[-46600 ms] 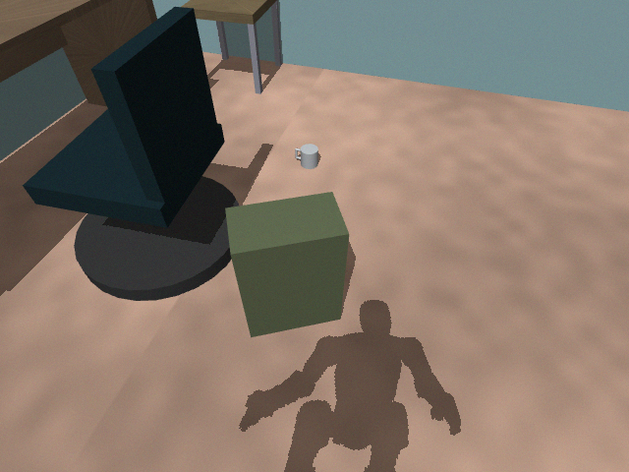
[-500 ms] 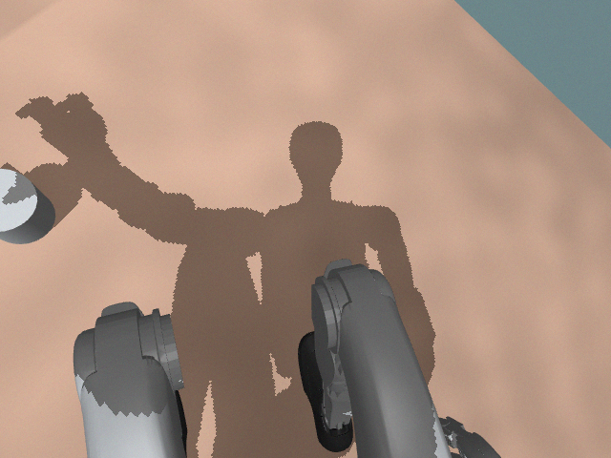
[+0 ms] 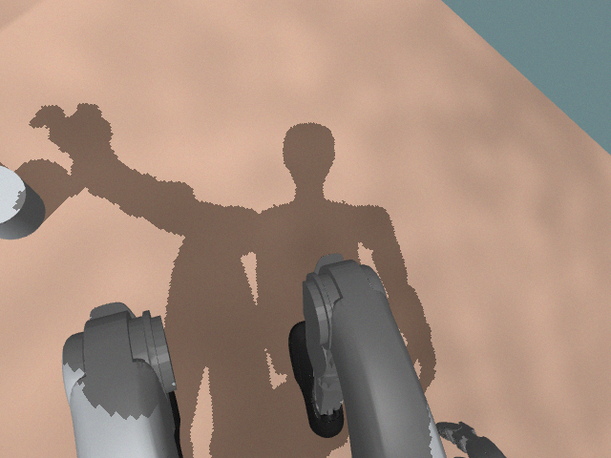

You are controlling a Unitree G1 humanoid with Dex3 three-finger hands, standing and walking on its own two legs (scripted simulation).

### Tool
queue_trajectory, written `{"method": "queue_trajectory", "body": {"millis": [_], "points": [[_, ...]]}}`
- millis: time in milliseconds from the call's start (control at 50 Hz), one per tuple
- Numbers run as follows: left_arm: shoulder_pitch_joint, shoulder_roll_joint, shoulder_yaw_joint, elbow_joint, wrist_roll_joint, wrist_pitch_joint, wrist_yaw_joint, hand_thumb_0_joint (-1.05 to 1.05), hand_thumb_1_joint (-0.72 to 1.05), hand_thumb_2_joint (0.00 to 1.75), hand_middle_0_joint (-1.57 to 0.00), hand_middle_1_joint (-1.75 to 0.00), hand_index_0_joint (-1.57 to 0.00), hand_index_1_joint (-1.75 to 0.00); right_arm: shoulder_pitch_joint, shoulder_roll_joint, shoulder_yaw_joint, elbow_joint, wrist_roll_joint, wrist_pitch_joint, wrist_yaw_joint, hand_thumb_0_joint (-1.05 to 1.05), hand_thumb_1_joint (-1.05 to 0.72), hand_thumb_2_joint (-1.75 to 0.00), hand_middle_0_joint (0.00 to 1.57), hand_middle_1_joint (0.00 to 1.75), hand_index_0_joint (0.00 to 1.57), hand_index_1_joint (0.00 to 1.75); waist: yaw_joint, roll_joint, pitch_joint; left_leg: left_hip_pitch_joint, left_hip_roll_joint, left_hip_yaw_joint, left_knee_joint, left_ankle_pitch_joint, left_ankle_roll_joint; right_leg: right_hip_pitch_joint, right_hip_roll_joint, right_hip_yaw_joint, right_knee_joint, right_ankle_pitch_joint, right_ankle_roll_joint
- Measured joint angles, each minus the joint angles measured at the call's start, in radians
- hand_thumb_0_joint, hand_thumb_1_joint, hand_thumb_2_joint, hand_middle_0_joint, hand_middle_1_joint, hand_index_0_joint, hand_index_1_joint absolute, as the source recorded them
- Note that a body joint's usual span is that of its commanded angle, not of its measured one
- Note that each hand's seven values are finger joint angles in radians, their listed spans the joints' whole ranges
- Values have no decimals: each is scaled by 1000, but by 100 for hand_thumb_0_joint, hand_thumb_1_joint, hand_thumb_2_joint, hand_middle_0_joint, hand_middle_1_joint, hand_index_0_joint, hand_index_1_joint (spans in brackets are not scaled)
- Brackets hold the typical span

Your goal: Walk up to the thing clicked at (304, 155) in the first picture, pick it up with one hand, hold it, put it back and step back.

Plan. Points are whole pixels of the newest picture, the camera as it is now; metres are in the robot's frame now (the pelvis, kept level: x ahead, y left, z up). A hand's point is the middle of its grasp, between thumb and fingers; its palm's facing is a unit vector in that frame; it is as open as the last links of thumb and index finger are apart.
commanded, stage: withdraw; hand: left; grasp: from above
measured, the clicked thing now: out of the picture +0.51 +0.34 -0.30
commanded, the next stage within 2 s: home in 0.04 s
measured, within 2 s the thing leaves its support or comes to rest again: neither
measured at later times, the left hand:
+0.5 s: hand out of the picture +0.45 +0.34 -0.05, palm faces -0.36 -0.29 -0.89, open 11.2 cm
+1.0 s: hand out of the picture +0.29 +0.24 +0.15, palm faces -0.03 -0.88 -0.48, open 7.5 cm
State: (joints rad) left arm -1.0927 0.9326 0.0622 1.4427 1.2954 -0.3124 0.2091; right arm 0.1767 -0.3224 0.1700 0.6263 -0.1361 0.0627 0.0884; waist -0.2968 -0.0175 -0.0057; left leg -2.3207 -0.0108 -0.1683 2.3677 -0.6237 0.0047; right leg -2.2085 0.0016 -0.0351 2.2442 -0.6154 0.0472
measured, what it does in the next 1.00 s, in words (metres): rises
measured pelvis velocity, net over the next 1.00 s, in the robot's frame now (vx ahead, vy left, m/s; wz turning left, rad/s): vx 0.04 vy -0.01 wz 0.13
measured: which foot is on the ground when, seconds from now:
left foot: down 0.00-1.00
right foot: down 0.00-1.00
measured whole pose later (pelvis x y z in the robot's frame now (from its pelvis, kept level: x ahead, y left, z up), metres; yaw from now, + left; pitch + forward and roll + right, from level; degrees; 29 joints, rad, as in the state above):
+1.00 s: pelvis +0.04 -0.01 +0.25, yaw +7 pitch +25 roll -5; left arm 0.00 0.38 0.04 0.25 0.19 0.27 0.05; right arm 0.10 -0.22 0.03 0.54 0.04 -0.05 -0.04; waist -0.07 0.03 -0.18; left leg -1.42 0.03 -0.10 1.58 -0.60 -0.02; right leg -1.36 -0.03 -0.04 1.51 -0.58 0.04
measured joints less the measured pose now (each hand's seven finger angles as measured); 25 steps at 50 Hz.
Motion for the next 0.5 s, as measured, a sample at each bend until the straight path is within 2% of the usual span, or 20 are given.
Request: {"method": "queue_trajectory", "body": {"millis": [80, 160, 240, 300, 360, 400, 440, 500], "points": [[-5, 21, 39, -2, 21, 19, 41, 0, -46, 96, -15, -95, -15, -95, 18, 15, 2, 3, -10, -10, 8, 0, -91, -90, 20, 30, 20, 30, -4, -3, 20, -32, -4, -4, 31, 4, -1, -28, 3, 0, 29, 2, 2], [19, 18, 64, -77, 11, 58, 35, 0, -44, 95, -16, -94, -16, -94, 37, 38, -12, 7, -4, -16, 18, 0, -91, -90, 20, 30, 20, 30, 7, 7, 16, -51, -6, -2, 38, 1, 1, -45, 2, 3, 36, -3, 7], [41, -13, 52, -149, -42, 104, -5, 0, -40, 93, -19, -89, -19, -89, 44, 59, -32, 16, 14, -12, 24, 0, -90, -90, 20, 30, 20, 30, 27, 22, -7, -37, -5, 9, 15, -11, 5, -33, -5, 9, 18, -16, 8], [81, -42, 46, -208, -88, 131, -55, 0, -33, 91, -21, -83, -20, -83, 43, 66, -51, 13, 28, -6, 25, 0, -90, -89, 20, 30, 20, 30, 44, 37, -25, -10, -2, 14, -14, -22, 8, -7, -9, 10, -11, -25, 6], [155, -92, 53, -306, -153, 150, -106, 0, -21, 88, -22, -72, -21, -73, 48, 64, -79, 3, 44, 5, 27, 0, -89, -89, 20, 30, 20, 30, 71, 54, -53, 28, 0, 22, -52, -33, 10, 28, -14, 12, -47, -34, 6], [218, -129, 57, -385, -208, 162, -137, 0, -10, 86, -22, -65, -21, -65, 49, 58, -99, -3, 58, 16, 26, 0, -89, -89, 20, 30, 20, 30, 91, 64, -74, 59, 2, 28, -82, -39, 12, 57, -18, 14, -75, -39, 6], [290, -164, 62, -471, -274, 177, -164, 0, 1, 83, -21, -57, -20, -57, 46, 52, -117, -8, 73, 27, 23, 0, -90, -90, 20, 30, 20, 30, 111, 68, -98, 97, 6, 35, -117, -44, 14, 90, -20, 17, -107, -42, 11], [391, -209, 57, -587, -393, 215, -198, 0, 19, 79, -20, -46, -20, -47, 27, 46, -139, -11, 92, 35, 14, 0, -90, -90, 20, 30, 20, 30, 138, 68, -126, 165, 11, 44, -176, -47, 14, 151, -22, 19, -163, -42, 14]]}}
